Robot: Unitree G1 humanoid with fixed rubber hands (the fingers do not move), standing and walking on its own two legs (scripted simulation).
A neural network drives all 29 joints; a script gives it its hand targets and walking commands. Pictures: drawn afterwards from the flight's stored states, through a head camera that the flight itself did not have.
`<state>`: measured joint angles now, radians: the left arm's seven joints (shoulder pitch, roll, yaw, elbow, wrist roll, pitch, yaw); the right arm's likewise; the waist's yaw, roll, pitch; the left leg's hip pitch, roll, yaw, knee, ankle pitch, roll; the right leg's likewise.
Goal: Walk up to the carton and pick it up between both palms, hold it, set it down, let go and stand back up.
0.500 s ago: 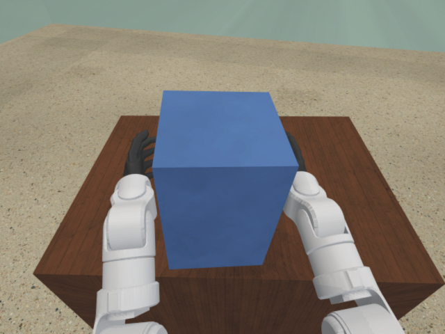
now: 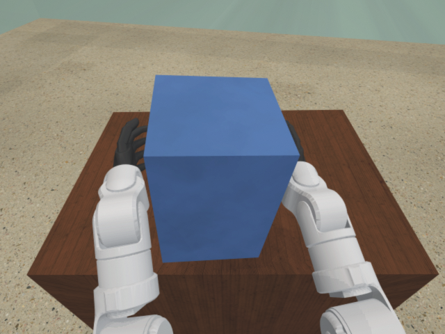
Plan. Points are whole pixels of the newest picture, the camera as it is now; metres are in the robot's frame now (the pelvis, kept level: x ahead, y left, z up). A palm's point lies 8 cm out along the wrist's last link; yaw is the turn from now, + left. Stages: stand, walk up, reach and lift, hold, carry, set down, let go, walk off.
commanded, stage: reach and lift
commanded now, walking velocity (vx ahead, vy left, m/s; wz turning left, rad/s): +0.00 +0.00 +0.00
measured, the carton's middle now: (212, 175) +0.36 +0.01 +0.15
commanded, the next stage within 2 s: hold in 0.56 s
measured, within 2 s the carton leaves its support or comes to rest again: neither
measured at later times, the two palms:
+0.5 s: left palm (123, 164) +0.35 +0.14 +0.20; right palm (290, 159) +0.36 -0.13 +0.17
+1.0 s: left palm (115, 153) +0.35 +0.15 +0.22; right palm (288, 144) +0.36 -0.12 +0.20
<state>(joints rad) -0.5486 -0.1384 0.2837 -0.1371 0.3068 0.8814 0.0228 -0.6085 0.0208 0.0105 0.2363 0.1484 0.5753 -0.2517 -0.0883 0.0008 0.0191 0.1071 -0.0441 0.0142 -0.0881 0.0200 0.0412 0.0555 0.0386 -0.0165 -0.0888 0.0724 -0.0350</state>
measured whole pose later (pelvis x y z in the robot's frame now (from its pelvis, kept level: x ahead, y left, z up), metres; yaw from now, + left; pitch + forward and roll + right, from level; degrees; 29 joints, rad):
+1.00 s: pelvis +0.00 +0.00 +0.00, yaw +0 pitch -5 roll +0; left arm -0.65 -0.09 0.32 -0.15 0.33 1.04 -0.02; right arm -0.73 0.01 0.00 0.26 0.22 0.67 -0.30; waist -0.09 0.00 0.02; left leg 0.16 -0.05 0.02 -0.09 0.01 0.05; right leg 0.11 0.03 -0.01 -0.09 0.06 -0.03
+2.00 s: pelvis +0.00 +0.00 +0.00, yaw +0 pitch -4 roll +0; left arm -0.63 -0.10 0.32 -0.16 0.32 1.03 -0.03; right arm -0.71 0.01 0.01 0.24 0.22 0.66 -0.31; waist -0.09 0.01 0.02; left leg 0.15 -0.04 0.01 -0.09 0.01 0.04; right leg 0.09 0.04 -0.01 -0.09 0.06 -0.03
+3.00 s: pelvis +0.00 +0.00 +0.00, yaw +0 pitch -4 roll +0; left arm -0.64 -0.10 0.32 -0.15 0.33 1.02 -0.03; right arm -0.71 0.01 0.01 0.25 0.22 0.65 -0.31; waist -0.09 0.01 0.02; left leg 0.15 -0.04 0.02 -0.09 0.01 0.04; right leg 0.09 0.04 -0.01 -0.09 0.07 -0.03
